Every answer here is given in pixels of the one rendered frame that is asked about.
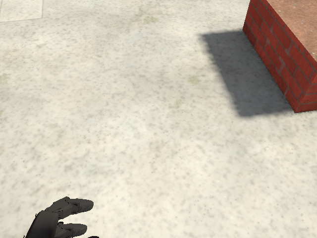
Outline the robot left hand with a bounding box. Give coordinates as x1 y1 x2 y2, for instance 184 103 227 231
23 196 99 238

